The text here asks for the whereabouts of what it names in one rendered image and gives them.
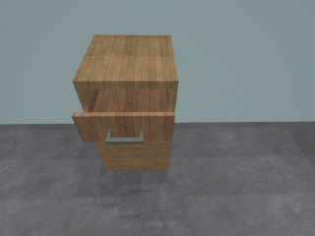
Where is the handle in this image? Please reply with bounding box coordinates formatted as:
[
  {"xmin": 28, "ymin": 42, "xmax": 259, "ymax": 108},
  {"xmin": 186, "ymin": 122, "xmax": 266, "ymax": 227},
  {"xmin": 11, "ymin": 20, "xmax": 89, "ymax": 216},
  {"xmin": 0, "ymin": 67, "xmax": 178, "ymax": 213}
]
[{"xmin": 105, "ymin": 129, "xmax": 144, "ymax": 145}]

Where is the drawer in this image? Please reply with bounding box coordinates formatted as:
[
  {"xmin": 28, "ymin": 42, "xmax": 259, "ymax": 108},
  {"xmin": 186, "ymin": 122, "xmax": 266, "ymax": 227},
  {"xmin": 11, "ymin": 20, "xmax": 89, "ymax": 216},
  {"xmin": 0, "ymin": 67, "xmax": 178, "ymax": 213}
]
[{"xmin": 72, "ymin": 89, "xmax": 175, "ymax": 143}]

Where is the cabinet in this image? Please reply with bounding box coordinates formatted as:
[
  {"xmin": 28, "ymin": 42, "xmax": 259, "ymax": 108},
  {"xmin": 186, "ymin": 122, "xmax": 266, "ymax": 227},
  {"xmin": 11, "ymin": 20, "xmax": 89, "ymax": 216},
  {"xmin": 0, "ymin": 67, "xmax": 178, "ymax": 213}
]
[{"xmin": 72, "ymin": 34, "xmax": 179, "ymax": 172}]

